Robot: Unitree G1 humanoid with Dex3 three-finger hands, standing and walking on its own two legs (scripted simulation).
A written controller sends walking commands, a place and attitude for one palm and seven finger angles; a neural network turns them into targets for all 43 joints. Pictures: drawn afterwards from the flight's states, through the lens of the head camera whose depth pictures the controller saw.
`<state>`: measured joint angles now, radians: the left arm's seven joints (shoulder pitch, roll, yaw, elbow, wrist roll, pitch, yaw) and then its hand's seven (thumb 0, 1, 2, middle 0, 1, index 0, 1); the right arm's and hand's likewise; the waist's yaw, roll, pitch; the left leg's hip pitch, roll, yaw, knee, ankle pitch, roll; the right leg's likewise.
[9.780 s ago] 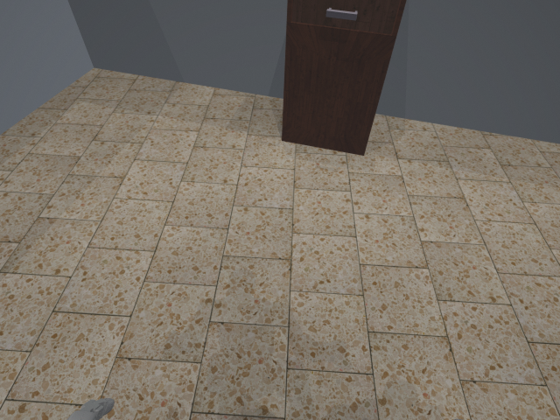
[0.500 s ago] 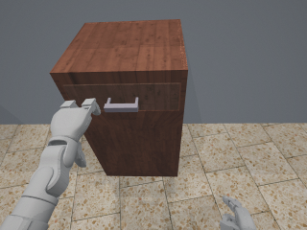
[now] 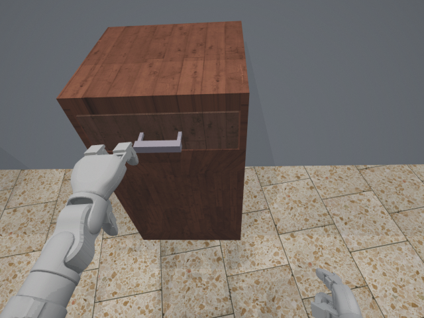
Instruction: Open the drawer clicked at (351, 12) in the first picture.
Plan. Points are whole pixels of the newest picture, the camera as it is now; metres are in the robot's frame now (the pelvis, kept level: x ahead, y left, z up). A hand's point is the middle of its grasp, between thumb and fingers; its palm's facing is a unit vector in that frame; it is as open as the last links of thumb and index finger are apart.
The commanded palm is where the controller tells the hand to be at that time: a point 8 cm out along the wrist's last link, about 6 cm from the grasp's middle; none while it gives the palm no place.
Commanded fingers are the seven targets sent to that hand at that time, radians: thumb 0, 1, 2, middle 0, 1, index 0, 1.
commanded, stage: move the hooked fingers above the handle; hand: left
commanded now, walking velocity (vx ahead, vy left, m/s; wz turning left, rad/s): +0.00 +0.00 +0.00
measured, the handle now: (159, 140) +0.55 +0.23 -0.03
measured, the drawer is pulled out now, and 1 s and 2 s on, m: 0.00 0.00 0.00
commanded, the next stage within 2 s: none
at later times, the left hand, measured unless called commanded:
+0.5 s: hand (129, 166) +0.39 +0.24 +0.05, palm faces +0.00 -0.04 -1.00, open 13.9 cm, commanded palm +0.37 +0.25 +0.12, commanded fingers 0.00 -0.50 0.30 -0.30 -1.20 -0.30 -1.20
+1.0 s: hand (137, 145) +0.46 +0.25 +0.04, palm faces +0.04 -0.02 -1.00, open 13.9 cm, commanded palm +0.44 +0.25 +0.10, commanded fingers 0.00 -0.50 0.30 -0.30 -1.20 -0.30 -1.20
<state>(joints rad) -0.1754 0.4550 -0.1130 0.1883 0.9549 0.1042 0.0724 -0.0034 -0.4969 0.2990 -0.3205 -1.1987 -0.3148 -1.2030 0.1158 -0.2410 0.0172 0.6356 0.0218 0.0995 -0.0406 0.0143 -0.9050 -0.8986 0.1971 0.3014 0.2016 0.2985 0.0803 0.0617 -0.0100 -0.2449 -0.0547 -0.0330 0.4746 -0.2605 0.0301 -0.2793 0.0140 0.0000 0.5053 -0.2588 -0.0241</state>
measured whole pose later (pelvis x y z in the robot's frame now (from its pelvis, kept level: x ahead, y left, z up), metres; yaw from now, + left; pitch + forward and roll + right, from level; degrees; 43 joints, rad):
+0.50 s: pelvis +0.01 +0.00 -0.01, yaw -1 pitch +7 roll +0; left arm -0.38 0.48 -0.05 0.47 0.99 -0.04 0.15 0.00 -0.49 0.30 -0.32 -1.20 -0.32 -1.20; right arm 0.22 -0.26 -0.04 0.66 0.03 0.09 -0.06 0.01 -0.91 -0.90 0.20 0.30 0.20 0.30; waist 0.03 0.04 -0.05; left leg -0.39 -0.04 -0.02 0.58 -0.32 0.03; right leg -0.42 0.03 0.01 0.59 -0.30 -0.03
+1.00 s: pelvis +0.01 +0.02 -0.02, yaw -1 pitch +13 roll -1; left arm -0.70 0.48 -0.05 0.84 1.07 -0.06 0.27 0.00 -0.49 0.30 -0.32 -1.20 -0.32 -1.20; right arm 0.29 -0.25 -0.05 0.67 0.01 0.09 -0.02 0.01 -0.90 -0.90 0.20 0.30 0.20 0.30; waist -0.04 0.03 -0.10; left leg -0.56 -0.05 -0.01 0.69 -0.35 0.05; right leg -0.57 0.02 0.02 0.66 -0.32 0.00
